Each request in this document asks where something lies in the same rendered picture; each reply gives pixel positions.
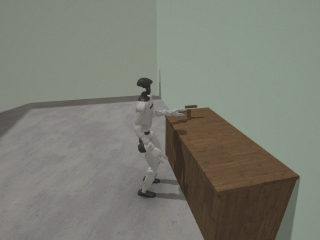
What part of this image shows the robot right forearm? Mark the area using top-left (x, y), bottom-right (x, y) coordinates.
top-left (134, 126), bottom-right (155, 151)

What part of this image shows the robot left forearm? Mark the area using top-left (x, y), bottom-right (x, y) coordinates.
top-left (154, 110), bottom-right (174, 117)

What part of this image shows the counter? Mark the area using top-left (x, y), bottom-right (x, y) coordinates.
top-left (165, 105), bottom-right (300, 240)

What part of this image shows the left robot foot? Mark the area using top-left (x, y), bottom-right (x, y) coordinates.
top-left (143, 176), bottom-right (160, 184)

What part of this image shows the left robot hand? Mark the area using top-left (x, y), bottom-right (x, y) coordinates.
top-left (172, 108), bottom-right (185, 117)

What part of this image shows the right robot thigh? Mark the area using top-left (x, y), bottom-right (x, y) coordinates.
top-left (138, 141), bottom-right (158, 176)

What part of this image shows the right robot hand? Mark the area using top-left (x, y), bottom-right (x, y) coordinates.
top-left (151, 147), bottom-right (168, 164)

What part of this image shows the robot right upper arm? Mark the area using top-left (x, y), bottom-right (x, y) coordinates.
top-left (133, 102), bottom-right (146, 131)

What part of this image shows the robot left upper arm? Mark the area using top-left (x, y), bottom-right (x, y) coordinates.
top-left (147, 95), bottom-right (156, 117)

